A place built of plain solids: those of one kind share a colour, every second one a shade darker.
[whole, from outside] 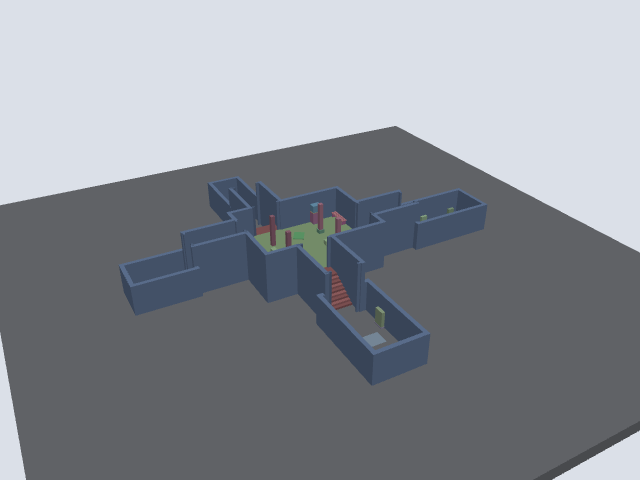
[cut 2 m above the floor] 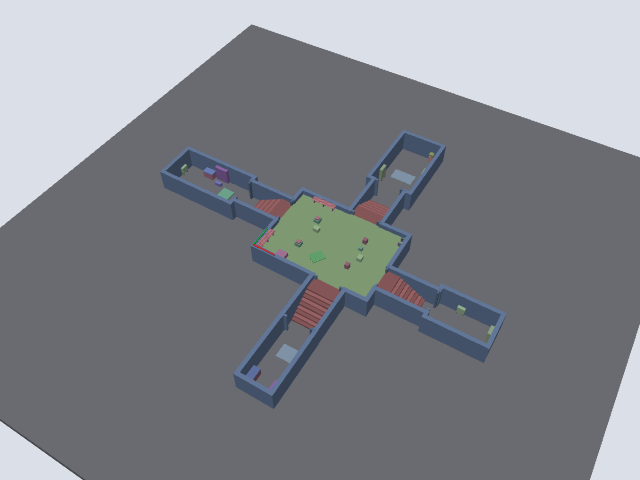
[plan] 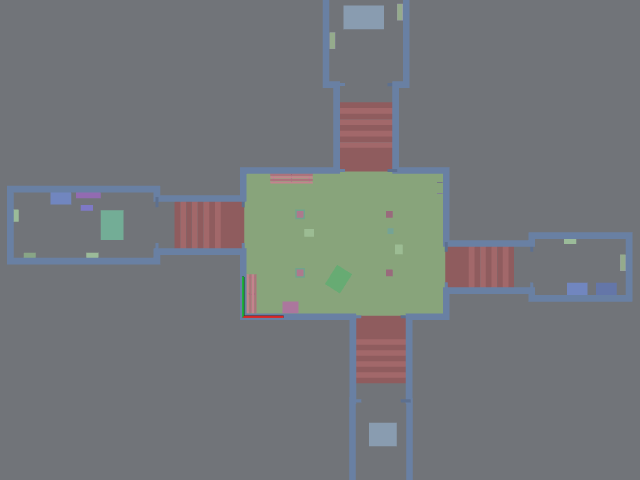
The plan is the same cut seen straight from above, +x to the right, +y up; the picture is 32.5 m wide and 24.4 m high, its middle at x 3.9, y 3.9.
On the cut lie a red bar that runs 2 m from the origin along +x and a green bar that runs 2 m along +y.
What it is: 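A pedestrian concourse under a road junction, its hall raised by a flight over the passages that come to it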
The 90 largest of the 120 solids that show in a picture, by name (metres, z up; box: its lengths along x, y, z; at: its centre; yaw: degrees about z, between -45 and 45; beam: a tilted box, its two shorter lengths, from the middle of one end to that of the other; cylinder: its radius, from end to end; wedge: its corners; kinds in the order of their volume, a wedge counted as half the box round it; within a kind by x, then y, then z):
{
 "wall_1": {"box": [0.34, 4.0, 2.61], "at": [-11.84, 4.66, 1.26]},
 "wall_2": {"box": [7.79, 0.34, 2.61], "at": [-8.12, 2.83, 1.26]},
 "wall_3": {"box": [7.79, 0.34, 2.61], "at": [-8.12, 6.49, 1.26]},
 "wall_4": {"box": [0.34, 0.82, 2.61], "at": [-4.39, 3.07, 1.26]},
 "wall_5": {"box": [0.16, 0.53, 4.36], "at": [-4.39, 3.49, 2.13]},
 "wall_6": {"box": [0.16, 0.53, 4.36], "at": [-4.39, 5.83, 2.13]},
 "wall_7": {"box": [0.34, 0.82, 2.61], "at": [-4.39, 6.25, 1.26]},
 "wall_8": {"box": [4.73, 0.34, 4.36], "at": [-2.19, 3.31, 2.13]},
 "wall_9": {"box": [4.73, 0.34, 4.36], "at": [-2.19, 6.01, 2.13]},
 "wall_10": {"box": [0.34, 3.65, 4.36], "at": [0.0, 1.65, 2.13]},
 "wall_11": {"box": [0.16, 0.53, 4.36], "at": [0.0, 3.49, 2.13]},
 "wall_12": {"box": [0.34, 1.76, 4.36], "at": [0.0, 6.72, 2.13]},
 "wall_13": {"box": [5.09, 0.34, 4.36], "at": [2.37, 7.43, 2.13]},
 "wall_14": {"box": [5.91, 0.34, 4.36], "at": [2.79, 0.0, 2.13]},
 "wall_15": {"box": [0.34, 7.43, 2.61], "at": [4.21, 15.35, 1.26]},
 "wall_16": {"box": [0.88, 0.34, 2.61], "at": [4.48, 11.8, 1.26]},
 "wall_17": {"box": [0.34, 4.71, 4.36], "at": [4.75, 9.62, 2.13]},
 "wall_18": {"box": [0.5, 0.16, 4.36], "at": [4.92, 7.43, 2.13]},
 "wall_19": {"box": [0.5, 0.16, 4.36], "at": [4.92, 11.8, 2.13]},
 "wall_20": {"box": [0.34, 6.04, 2.61], "at": [5.55, -7.13, 1.26]},
 "wall_21": {"box": [0.34, 4.62, 4.36], "at": [5.57, -2.14, 2.13]},
 "wall_22": {"box": [0.5, 0.16, 4.36], "at": [5.74, -4.28, 2.13]},
 "wall_23": {"box": [0.5, 0.16, 4.36], "at": [5.74, 0.0, 2.13]},
 "wall_24": {"box": [4.42, 0.34, 2.61], "at": [6.25, 18.89, 1.26]},
 "wall_25": {"box": [3.24, 0.34, 2.61], "at": [7.0, -9.97, 1.26]},
 "wall_26": {"box": [0.5, 0.16, 4.36], "at": [7.58, 11.8, 2.13]},
 "wall_27": {"box": [0.34, 4.71, 4.36], "at": [7.75, 9.62, 2.13]},
 "wall_28": {"box": [0.88, 0.34, 2.61], "at": [8.02, 11.8, 1.26]},
 "wall_29": {"box": [0.5, 0.16, 4.36], "at": [8.26, 0.0, 2.13]},
 "wall_30": {"box": [0.34, 7.43, 2.61], "at": [8.29, 15.35, 1.26]},
 "wall_31": {"box": [0.34, 4.62, 4.36], "at": [8.43, -2.14, 2.13]},
 "wall_32": {"box": [0.36, 0.34, 2.61], "at": [8.44, -4.28, 1.26]},
 "wall_33": {"box": [0.34, 6.04, 2.61], "at": [8.45, -7.13, 1.26]},
 "wall_34": {"box": [2.91, 0.34, 4.36], "at": [9.03, 7.43, 2.13]},
 "wall_35": {"box": [2.23, 0.34, 4.36], "at": [9.37, 0.0, 2.13]},
 "wall_36": {"box": [0.34, 1.67, 4.36], "at": [10.31, 0.66, 2.13]},
 "wall_37": {"box": [0.16, 0.5, 4.36], "at": [10.31, 1.5, 2.13]},
 "wall_38": {"box": [0.34, 4.05, 4.36], "at": [10.31, 5.58, 2.13]},
 "wall_39": {"box": [4.69, 0.34, 4.36], "at": [12.49, 1.33, 2.13]},
 "wall_40": {"box": [4.69, 0.34, 4.36], "at": [12.49, 3.72, 2.13]},
 "wall_41": {"box": [0.34, 0.74, 2.61], "at": [14.67, 1.13, 1.26]},
 "wall_42": {"box": [0.16, 0.5, 4.36], "at": [14.67, 1.5, 2.13]},
 "wall_43": {"box": [0.16, 0.5, 4.36], "at": [14.67, 3.55, 2.13]},
 "wall_44": {"box": [0.34, 0.74, 2.61], "at": [14.67, 3.92, 1.26]},
 "wall_45": {"box": [5.29, 0.34, 2.61], "at": [17.14, 0.93, 1.26]},
 "wall_46": {"box": [5.29, 0.34, 2.61], "at": [17.14, 4.12, 1.26]},
 "wall_47": {"box": [0.34, 3.53, 2.61], "at": [19.61, 2.53, 1.26]},
 "ground_1": {"box": [10.38, 7.5, 0.5], "at": [5.16, 3.72, 1.3]},
 "down_1": {"box": [0.29, 2.37, 0.4], "at": [-3.05, 4.66, 0.15]},
 "down_2": {"box": [0.29, 2.37, 0.57], "at": [-2.76, 4.66, 0.23]},
 "down_3": {"box": [0.29, 2.37, 0.74], "at": [-2.47, 4.66, 0.32]},
 "down_4": {"box": [0.29, 2.37, 0.91], "at": [-2.17, 4.66, 0.41]},
 "down_5": {"box": [0.29, 2.37, 1.09], "at": [-1.88, 4.66, 0.49]},
 "down_6": {"box": [0.29, 2.37, 1.26], "at": [-1.59, 4.66, 0.58]},
 "down_7": {"box": [0.29, 2.37, 1.43], "at": [-1.29, 4.66, 0.67]},
 "down_8": {"box": [1.2, 2.37, 1.6], "at": [-0.55, 4.66, 0.75]},
 "down_9": {"box": [2.66, 1.2, 1.6], "at": [6.25, 7.99, 0.75]},
 "down_10": {"box": [2.66, 0.29, 1.43], "at": [6.25, 8.73, 0.67]},
 "down_11": {"box": [2.66, 0.29, 1.26], "at": [6.25, 9.02, 0.58]},
 "down_12": {"box": [2.66, 0.29, 1.09], "at": [6.25, 9.31, 0.49]},
 "down_13": {"box": [2.66, 0.29, 0.91], "at": [6.25, 9.6, 0.41]},
 "down_14": {"box": [2.66, 0.29, 0.74], "at": [6.25, 9.89, 0.32]},
 "down_15": {"box": [2.66, 0.29, 0.57], "at": [6.25, 10.18, 0.23]},
 "down_16": {"box": [2.66, 0.29, 0.4], "at": [6.25, 10.46, 0.15]},
 "down_17": {"box": [2.52, 0.28, 0.4], "at": [7.0, -2.96, 0.15]},
 "down_18": {"box": [2.52, 0.28, 0.57], "at": [7.0, -2.68, 0.23]},
 "down_19": {"box": [2.52, 0.28, 0.74], "at": [7.0, -2.4, 0.32]},
 "down_20": {"box": [2.52, 0.28, 0.91], "at": [7.0, -2.12, 0.41]},
 "down_21": {"box": [2.52, 0.28, 1.09], "at": [7.0, -1.85, 0.49]},
 "down_22": {"box": [2.52, 0.28, 1.26], "at": [7.0, -1.57, 0.58]},
 "down_23": {"box": [2.52, 0.28, 1.43], "at": [7.0, -1.29, 0.67]},
 "down_24": {"box": [2.52, 1.2, 1.6], "at": [7.0, -0.55, 0.75]},
 "down_25": {"box": [1.2, 2.06, 1.6], "at": [10.86, 2.53, 0.75]},
 "down_26": {"box": [0.29, 2.06, 1.43], "at": [11.61, 2.53, 0.67]},
 "down_27": {"box": [0.29, 2.06, 1.26], "at": [11.9, 2.53, 0.58]},
 "down_28": {"box": [0.29, 2.06, 1.09], "at": [12.18, 2.53, 0.49]},
 "down_29": {"box": [0.29, 2.06, 0.91], "at": [12.47, 2.53, 0.41]},
 "down_30": {"box": [0.29, 2.06, 0.74], "at": [12.76, 2.53, 0.32]},
 "down_31": {"box": [0.29, 2.06, 0.57], "at": [13.05, 2.53, 0.23]},
 "hall_column_1": {"box": [0.35, 0.35, 2.8], "at": [2.89, 2.23, 2.9]},
 "hall_column_2": {"box": [0.35, 0.35, 2.8], "at": [2.89, 5.21, 2.9]},
 "hall_column_3": {"box": [0.35, 0.35, 2.8], "at": [7.43, 2.23, 2.9]},
 "hall_column_4": {"box": [0.35, 0.35, 2.8], "at": [7.43, 5.21, 2.9]},
 "cabinet_arm_body_1": {"box": [0.27, 0.83, 1.28], "at": [4.53, 14.04, 0.76]},
 "cabinet_arm_body_2": {"box": [0.27, 0.83, 1.28], "at": [7.96, 15.48, 0.76]},
 "cabinet_arm_body_3": {"box": [0.27, 0.83, 1.28], "at": [19.29, 2.75, 0.76]},
 "arm_cabinet_body_1": {"box": [1.26, 0.3, 1.47], "at": [-7.88, 6.17, 0.82]},
 "hall_machine_body_1": {"box": [0.82, 0.6, 1.02], "at": [2.4, 0.47, 2.16]},
 "gritbin_arm_body_1": {"box": [1.02, 0.59, 0.67], "at": [-9.27, 6.01, 0.28]},
 "hall_machine_head_1": {"box": [0.82, 0.6, 0.64], "at": [2.4, 0.47, 3.03]}
}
